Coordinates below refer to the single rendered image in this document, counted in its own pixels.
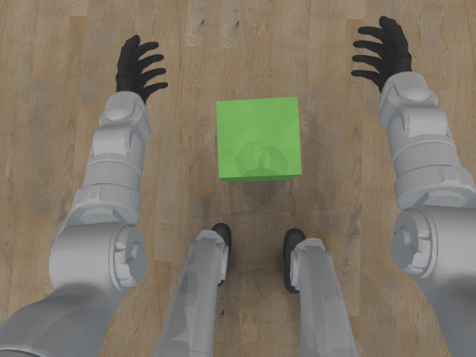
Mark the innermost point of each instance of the robot left upper arm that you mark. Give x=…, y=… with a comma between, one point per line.
x=92, y=268

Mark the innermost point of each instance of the robot foot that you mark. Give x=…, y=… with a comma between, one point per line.
x=292, y=238
x=225, y=232

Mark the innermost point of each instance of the carton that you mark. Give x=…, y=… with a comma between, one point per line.
x=258, y=139

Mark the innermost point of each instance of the robot right foot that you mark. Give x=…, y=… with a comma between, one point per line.
x=292, y=238

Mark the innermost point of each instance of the robot right upper arm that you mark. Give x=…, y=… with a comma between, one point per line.
x=436, y=245

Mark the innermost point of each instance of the left robot forearm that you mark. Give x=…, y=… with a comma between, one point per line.
x=110, y=191

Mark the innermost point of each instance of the left robot hand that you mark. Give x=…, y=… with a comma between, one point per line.
x=129, y=77

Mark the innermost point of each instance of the right robot forearm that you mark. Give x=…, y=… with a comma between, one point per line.
x=422, y=149

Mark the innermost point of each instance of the right robot hand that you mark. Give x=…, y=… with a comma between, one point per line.
x=393, y=51

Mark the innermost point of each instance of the robot left foot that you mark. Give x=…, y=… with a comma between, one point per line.
x=225, y=232

